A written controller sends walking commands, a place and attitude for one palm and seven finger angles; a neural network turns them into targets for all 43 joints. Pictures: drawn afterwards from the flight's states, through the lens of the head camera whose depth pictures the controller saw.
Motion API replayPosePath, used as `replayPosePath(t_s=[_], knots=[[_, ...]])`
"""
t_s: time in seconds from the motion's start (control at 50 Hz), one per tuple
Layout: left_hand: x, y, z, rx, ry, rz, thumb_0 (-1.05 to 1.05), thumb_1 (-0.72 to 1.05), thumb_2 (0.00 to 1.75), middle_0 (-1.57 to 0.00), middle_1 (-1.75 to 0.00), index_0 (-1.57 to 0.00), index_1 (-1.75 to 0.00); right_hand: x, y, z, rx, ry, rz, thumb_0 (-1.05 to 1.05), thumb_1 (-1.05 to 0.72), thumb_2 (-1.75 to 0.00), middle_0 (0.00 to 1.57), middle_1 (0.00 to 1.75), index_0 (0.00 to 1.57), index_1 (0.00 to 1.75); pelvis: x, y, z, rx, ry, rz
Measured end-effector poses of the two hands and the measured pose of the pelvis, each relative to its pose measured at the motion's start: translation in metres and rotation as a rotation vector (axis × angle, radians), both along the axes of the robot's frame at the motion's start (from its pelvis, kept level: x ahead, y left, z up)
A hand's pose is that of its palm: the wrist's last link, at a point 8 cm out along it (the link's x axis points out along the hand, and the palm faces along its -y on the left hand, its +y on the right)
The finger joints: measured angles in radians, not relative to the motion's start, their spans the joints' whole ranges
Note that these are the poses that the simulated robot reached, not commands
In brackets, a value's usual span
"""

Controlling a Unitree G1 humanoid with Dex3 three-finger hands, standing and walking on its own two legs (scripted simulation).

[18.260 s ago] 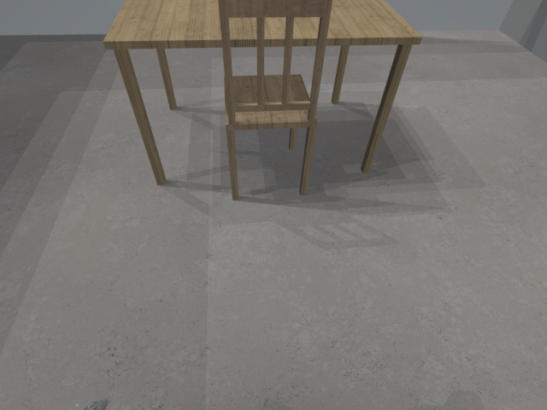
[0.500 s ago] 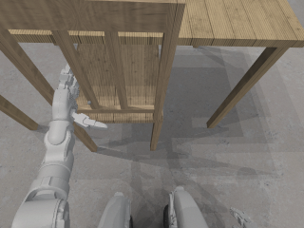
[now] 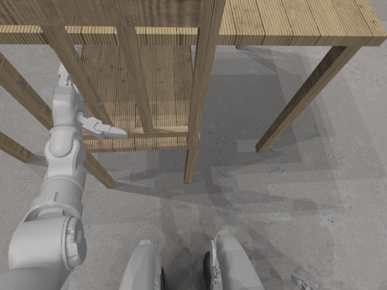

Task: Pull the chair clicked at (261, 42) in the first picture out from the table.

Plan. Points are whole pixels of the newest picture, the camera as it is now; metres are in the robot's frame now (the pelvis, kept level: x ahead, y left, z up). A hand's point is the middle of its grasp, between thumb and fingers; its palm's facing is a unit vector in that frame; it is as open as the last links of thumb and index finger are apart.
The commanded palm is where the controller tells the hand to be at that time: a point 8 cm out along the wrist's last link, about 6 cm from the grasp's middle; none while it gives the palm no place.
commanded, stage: push the fingers through the gap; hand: left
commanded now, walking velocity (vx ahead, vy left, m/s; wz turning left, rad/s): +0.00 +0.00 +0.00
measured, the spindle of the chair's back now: (89, 93) +0.49 +0.18 +0.05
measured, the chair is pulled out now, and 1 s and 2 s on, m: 0.00 0.00 0.02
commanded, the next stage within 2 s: hook a spindle and tug to test in 0.30 s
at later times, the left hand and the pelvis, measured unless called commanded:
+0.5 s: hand (98, 106) +0.48 +0.17 +0.03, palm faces +0.03 -1.00 -0.03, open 16.9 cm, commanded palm +0.44 +0.21 +0.03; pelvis +0.00 +0.00 +0.00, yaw +0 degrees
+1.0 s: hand (101, 106) +0.47 +0.16 +0.03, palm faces +0.00 -1.00 -0.02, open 10.9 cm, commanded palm +0.44 +0.20 +0.03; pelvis +0.00 +0.01 +0.00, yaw +0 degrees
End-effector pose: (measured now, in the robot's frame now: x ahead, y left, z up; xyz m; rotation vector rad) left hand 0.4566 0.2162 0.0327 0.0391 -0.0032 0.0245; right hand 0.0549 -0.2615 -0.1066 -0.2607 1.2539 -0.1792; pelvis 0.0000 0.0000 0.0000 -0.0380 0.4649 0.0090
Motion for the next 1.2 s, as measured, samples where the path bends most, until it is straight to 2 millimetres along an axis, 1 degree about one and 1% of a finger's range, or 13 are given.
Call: replayPosePath(t_s=[0.1,0.2,0.34,0.5,0.56,0.62,0.7,0.8,0.9,0.96,1.02,1.1,1.2], knots=[[-0.002,-0.002,0.0,-0.003,0.003,-0.008,-0.01,-0.5,0.3,-0.06,-0.08,-0.06,-0.08,-0.008,0.001,0.001,0.01,0.03,-0.018,0.0,-0.91,-0.9,0.2,0.3,0.2,0.3,0.001,0.001,0.002,0.001,0.001,-0.006],[-0.007,0.0,-0.005,-0.007,0.023,0.003,-0.01,-0.5,0.3,-0.06,-0.08,-0.06,-0.08,-0.01,0.002,0.003,0.012,0.037,-0.019,0.0,-0.91,-0.9,0.2,0.3,0.2,0.3,0.002,0.0,0.004,0.001,-0.002,-0.005],[-0.005,0.0,-0.001,-0.005,-0.007,0.001,-0.01,-0.5,0.3,-0.06,-0.08,-0.06,-0.08,-0.003,0.001,0.003,0.003,0.022,-0.009,0.0,-0.91,-0.9,0.2,0.3,0.2,0.3,0.003,0.001,0.003,-0.002,-0.002,-0.001],[-0.004,0.007,-0.003,-0.014,0.011,0.006,-0.01,-0.5,0.3,-0.07,-0.11,-0.07,-0.11,0.007,0.002,0.005,-0.001,-0.004,-0.001,0.0,-0.91,-0.9,0.2,0.3,0.2,0.3,0.003,0.002,0.003,-0.003,-0.001,-0.003],[-0.007,0.008,-0.001,-0.011,-0.004,0.001,-0.01,-0.5,0.3,-0.09,-0.18,-0.1,-0.18,0.01,0.003,0.005,0.001,-0.009,0.002,0.0,-0.91,-0.9,0.2,0.3,0.2,0.3,0.004,0.002,0.004,-0.005,-0.002,-0.002],[-0.011,0.006,0.0,-0.013,-0.007,-0.011,-0.01,-0.5,0.3,-0.12,-0.28,-0.13,-0.29,0.012,0.004,0.005,0.006,-0.009,0.005,0.0,-0.91,-0.9,0.2,0.3,0.2,0.3,0.005,0.003,0.005,-0.006,-0.005,0.0],[-0.013,0.003,-0.004,-0.023,0.014,-0.012,-0.01,-0.5,0.3,-0.18,-0.46,-0.19,-0.47,0.015,0.006,0.005,0.007,-0.011,0.012,0.0,-0.91,-0.9,0.2,0.3,0.2,0.3,0.004,0.004,0.005,-0.006,-0.008,0.003],[-0.011,0.003,-0.005,-0.019,0.007,-0.001,-0.01,-0.47,0.31,-0.26,-0.71,-0.27,-0.72,0.015,0.007,0.005,0.0,-0.023,0.015,0.0,-0.91,-0.9,0.2,0.3,0.2,0.3,0.003,0.005,0.003,-0.008,-0.007,0.005],[-0.005,0.003,-0.003,-0.014,-0.006,-0.006,-0.01,-0.33,0.37,-0.35,-0.98,-0.35,-0.99,0.011,0.008,0.003,0.001,-0.013,0.011,0.0,-0.91,-0.9,0.2,0.3,0.2,0.3,0.002,0.005,0.001,-0.009,-0.003,0.004],[-0.005,0.001,-0.001,-0.016,-0.007,-0.014,-0.01,-0.2,0.43,-0.4,-1.14,-0.4,-1.14,0.008,0.008,0.002,0.006,-0.004,0.002,0.0,-0.91,-0.9,0.2,0.3,0.2,0.3,0.003,0.006,0.002,-0.009,-0.002,0.002],[-0.006,-0.002,-0.002,-0.017,0.006,-0.02,-0.01,-0.06,0.49,-0.44,-1.26,-0.44,-1.26,0.005,0.01,0.002,0.013,0.005,-0.004,0.0,-0.91,-0.9,0.2,0.3,0.2,0.3,0.003,0.006,0.003,-0.008,-0.003,0.001],[-0.008,-0.005,-0.004,-0.019,0.013,-0.011,-0.01,0.15,0.58,-0.47,-1.36,-0.48,-1.36,0.003,0.01,0.003,0.016,0.008,-0.008,0.0,-0.91,-0.9,0.2,0.3,0.2,0.3,0.003,0.006,0.004,-0.006,-0.004,-0.002],[-0.009,-0.005,-0.003,-0.012,0.0,-0.001,0.0,0.42,0.7,-0.49,-1.41,-0.49,-1.42,0.002,0.01,0.003,0.016,0.006,-0.008,0.0,-0.91,-0.9,0.2,0.3,0.2,0.3,0.003,0.005,0.004,-0.004,-0.006,-0.003]])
